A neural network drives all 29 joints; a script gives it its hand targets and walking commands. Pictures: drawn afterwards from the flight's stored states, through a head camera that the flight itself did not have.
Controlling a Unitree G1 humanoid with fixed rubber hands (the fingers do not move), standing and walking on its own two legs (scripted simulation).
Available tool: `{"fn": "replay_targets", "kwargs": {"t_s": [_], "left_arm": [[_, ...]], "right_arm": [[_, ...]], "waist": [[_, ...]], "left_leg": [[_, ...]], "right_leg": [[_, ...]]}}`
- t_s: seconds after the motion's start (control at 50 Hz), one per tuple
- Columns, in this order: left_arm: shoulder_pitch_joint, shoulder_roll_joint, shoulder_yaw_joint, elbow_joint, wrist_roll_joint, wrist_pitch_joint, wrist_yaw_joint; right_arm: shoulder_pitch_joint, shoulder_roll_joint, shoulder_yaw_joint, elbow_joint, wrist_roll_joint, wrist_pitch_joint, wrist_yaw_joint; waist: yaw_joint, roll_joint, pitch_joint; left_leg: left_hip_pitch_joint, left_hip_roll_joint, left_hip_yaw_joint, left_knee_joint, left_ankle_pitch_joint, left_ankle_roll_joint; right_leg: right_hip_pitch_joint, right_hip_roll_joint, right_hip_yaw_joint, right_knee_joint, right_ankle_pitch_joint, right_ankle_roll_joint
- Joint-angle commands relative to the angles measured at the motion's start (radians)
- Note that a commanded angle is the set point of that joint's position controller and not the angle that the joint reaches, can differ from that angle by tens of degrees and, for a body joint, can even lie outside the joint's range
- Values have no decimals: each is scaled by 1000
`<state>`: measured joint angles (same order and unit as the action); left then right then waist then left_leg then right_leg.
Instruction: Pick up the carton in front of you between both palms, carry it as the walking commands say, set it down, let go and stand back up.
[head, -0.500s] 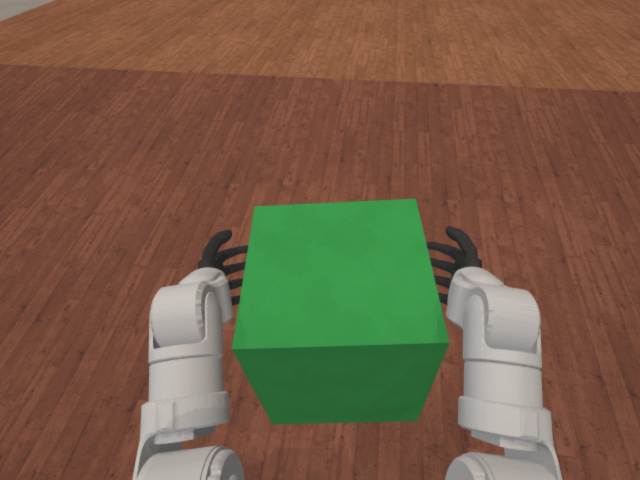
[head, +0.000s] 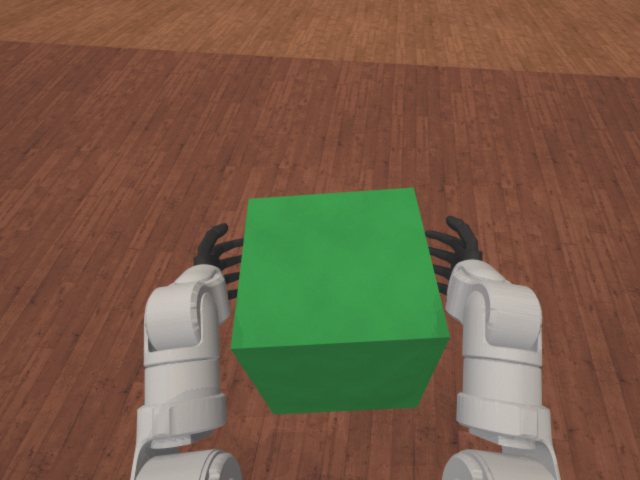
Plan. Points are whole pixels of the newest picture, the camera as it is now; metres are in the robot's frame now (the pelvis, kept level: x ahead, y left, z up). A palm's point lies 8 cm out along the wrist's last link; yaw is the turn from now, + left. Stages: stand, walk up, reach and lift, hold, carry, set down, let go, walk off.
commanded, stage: carry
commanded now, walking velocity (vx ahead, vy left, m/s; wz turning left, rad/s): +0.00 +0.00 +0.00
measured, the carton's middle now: (338, 309) +0.34 +0.00 +0.03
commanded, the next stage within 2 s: none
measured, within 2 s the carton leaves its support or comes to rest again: neither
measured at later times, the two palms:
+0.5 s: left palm (202, 283) +0.33 +0.17 +0.10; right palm (451, 272) +0.33 -0.13 +0.12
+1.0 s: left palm (205, 268) +0.35 +0.17 +0.11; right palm (447, 260) +0.35 -0.13 +0.12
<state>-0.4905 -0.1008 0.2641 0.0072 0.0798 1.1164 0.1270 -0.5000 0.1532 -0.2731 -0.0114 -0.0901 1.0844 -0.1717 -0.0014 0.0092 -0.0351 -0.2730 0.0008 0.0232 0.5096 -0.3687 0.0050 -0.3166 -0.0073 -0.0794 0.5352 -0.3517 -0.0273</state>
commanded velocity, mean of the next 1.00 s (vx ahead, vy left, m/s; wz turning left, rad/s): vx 0.00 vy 0.00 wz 0.00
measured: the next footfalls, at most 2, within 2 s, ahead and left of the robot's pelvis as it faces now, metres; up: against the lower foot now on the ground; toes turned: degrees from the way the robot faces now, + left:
none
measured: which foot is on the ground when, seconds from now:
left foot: down 0.00-1.00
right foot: down 0.00-1.00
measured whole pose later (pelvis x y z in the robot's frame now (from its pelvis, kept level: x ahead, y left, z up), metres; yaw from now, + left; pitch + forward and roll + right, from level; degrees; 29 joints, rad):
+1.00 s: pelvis +0.03 +0.01 +0.00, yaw +0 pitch +1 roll -1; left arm -0.47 -0.10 0.26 0.03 0.09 1.12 0.12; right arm -0.49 0.15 -0.26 0.01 -0.10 1.09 -0.17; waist 0.01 0.01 -0.07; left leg -0.25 -0.02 0.03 0.52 -0.42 0.02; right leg -0.31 -0.03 -0.07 0.58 -0.41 -0.01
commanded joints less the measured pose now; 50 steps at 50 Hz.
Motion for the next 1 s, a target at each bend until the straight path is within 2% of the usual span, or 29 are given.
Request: {"fn": "replay_targets", "kwargs": {"t_s": [0.0, 0.02, 0.08, 0.1, 0.14, 0.16, 0.2, 0.22, 0.26, 0.28, 0.32, 0.34, 0.36, 0.4, 0.44, 0.46, 0.5, 0.52, 0.62, 0.66, 0.68, 0.7, 0.72, 0.76, 0.82, 0.84, 0.9, 0.96, 0.98], "left_arm": [[-615, -775, -523, -16, -182, -12, -4], [-629, -761, -525, -38, -179, -15, -2], [-665, -808, -568, -76, -212, -29, -9], [-633, -781, -535, -52, -188, -24, -7], [-630, -774, -536, -30, -186, -19, 7], [-638, -803, -557, -62, -201, -22, -1], [-661, -747, -523, -48, -182, -21, -1], [-633, -807, -533, -35, -208, -19, -3], [-652, -748, -534, -39, -165, -19, 7], [-638, -775, -548, -58, -193, -21, 4], [-663, -788, -548, -52, -189, -22, 1], [-674, -786, -543, -78, -208, -28, 0], [-692, -792, -546, -87, -212, -28, -1], [-690, -827, -581, -118, -222, -37, 0], [-622, -800, -565, -63, -212, -24, -3], [-657, -791, -545, -78, -196, -24, 2], [-660, -764, -561, -83, -183, -28, 2], [-648, -820, -587, -92, -234, -31, -10], [-600, -768, -564, -79, -183, -28, -1], [-620, -794, -578, -106, -204, -31, -5], [-597, -797, -597, -125, -225, -34, -4], [-651, -833, -614, -148, -226, -34, -15], [-618, -800, -578, -83, -212, -23, -12], [-644, -774, -602, -152, -220, -33, -11], [-645, -753, -585, -113, -206, -26, -7], [-586, -758, -570, -81, -195, -24, -7], [-610, -778, -564, -63, -197, -20, -10], [-632, -774, -550, -68, -185, -27, -9], [-638, -801, -571, -68, -215, -24, -11]], "right_arm": [[-594, 746, 596, -47, 199, 4, 22], [-576, 760, 575, -9, 187, 13, 22], [-655, 822, 630, -105, 240, -5, 32], [-616, 785, 597, -22, 213, 10, 28], [-571, 771, 562, 2, 207, 10, 25], [-589, 768, 594, -36, 206, 3, 21], [-578, 771, 566, 36, 187, 13, 20], [-598, 793, 583, -29, 199, 4, 20], [-569, 750, 548, 10, 168, 3, 20], [-584, 766, 579, -30, 192, 0, 19], [-596, 776, 582, 1, 204, -2, 22], [-575, 782, 573, -14, 180, 5, 21], [-570, 813, 555, 4, 187, 5, 23], [-578, 807, 571, -15, 213, 1, 33], [-590, 771, 576, -26, 204, 2, 23], [-572, 782, 590, 3, 202, 2, 24], [-558, 793, 585, -7, 194, -3, 23], [-628, 789, 600, -105, 208, -19, 20], [-572, 780, 617, -54, 217, -6, 29], [-593, 770, 618, -116, 214, -14, 29], [-531, 779, 606, -46, 230, 2, 33], [-602, 808, 641, -117, 238, -10, 37], [-572, 753, 617, -76, 220, -1, 34], [-552, 808, 644, -69, 247, -2, 44], [-504, 755, 573, 3, 191, 7, 31], [-530, 757, 584, -29, 198, 4, 30], [-543, 745, 558, -15, 178, 5, 26], [-593, 783, 613, -62, 202, 3, 31], [-577, 786, 606, -50, 212, 1, 33]], "waist": [[7, 12, -362], [0, 32, -379], [5, -32, -391], [-8, 12, -399], [15, 23, -367], [2, 38, -389], [11, 18, -361], [-2, -13, -358], [-5, 33, -324], [-3, -14, -359], [-11, -7, -330], [4, -33, -362], [-15, -13, -365], [3, 61, -367], [0, 50, -370], [3, 56, -325], [-3, 36, -360], [-10, 53, -399], [-7, -41, -399], [-10, 26, -423], [8, 48, -449], [1, 28, -451], [15, 48, -429], [-13, 18, -437], [6, 59, -369], [5, -1, -357], [-1, 58, -375], [-3, -27, -362], [-8, -13, -392]], "left_leg": [[62, 117, -91, -79, 242, 46], [118, 123, -77, -47, 292, 35], [100, 131, -78, -29, 352, 37], [98, 109, -91, -55, 344, 34], [115, 102, -62, -63, 275, 31], [98, 118, -108, -82, 235, 46], [74, 114, -96, -67, 183, 41], [55, 103, -88, -64, 183, 41], [59, 101, -88, -77, 153, 44], [60, 106, -96, -76, 125, 46], [25, 124, -105, -80, 76, 52], [55, 101, -88, -81, 93, 49], [70, 110, -87, -86, 158, 46], [80, 95, -73, -80, 133, 41], [80, 122, -116, -106, 129, 43], [73, 125, -91, -98, 225, 34], [82, 126, -117, -98, 172, 43], [104, 138, -128, -82, 209, 52], [89, 120, -90, -42, 288, 40], [113, 130, -99, -22, 323, 35], [136, 110, -84, -29, 291, 43], [135, 127, -104, -24, 362, 56], [129, 113, -96, -25, 462, 45], [190, 121, -82, -2, 542, 40], [145, 117, -90, -45, 338, 44], [120, 118, -104, -50, 302, 49], [152, 113, -83, -37, 392, 48], [101, 105, -81, -48, 299, 42], [134, 104, -74, -60, 300, 31]], "right_leg": [[165, -111, 84, -23, 172, -36], [150, -101, 91, -39, 233, -28], [179, -99, 75, 6, 275, -20], [171, -88, 75, 16, 224, -22], [149, -98, 79, -15, 186, -24], [167, -85, 63, -3, 86, -14], [136, -107, 106, -50, 124, -34], [144, -103, 97, -59, 144, -28], [137, -114, 102, -45, 154, -26], [154, -106, 94, -57, 109, -27], [141, -99, 91, -76, 113, -19], [162, -107, 110, -71, 135, -24], [159, -126, 112, -62, 153, -25], [157, -107, 103, -37, 148, -20], [143, -89, 83, -40, 49, -16], [101, -94, 81, -26, 126, -25], [132, -82, 80, -22, 80, -17], [150, -90, 76, -22, 103, -22], [168, -104, 82, -5, 228, -31], [177, -109, 90, -2, 237, -24], [176, -103, 78, 10, 176, -29], [193, -100, 68, 33, 180, -23], [168, -95, 58, 53, 221, -21], [159, -91, 46, 57, 304, -15], [100, -104, 72, 11, 161, -23], [123, -108, 87, -20, 181, -21], [131, -105, 82, 5, 228, -21], [184, -106, 90, -4, 255, -16], [195, -110, 84, 9, 239, -19]]}}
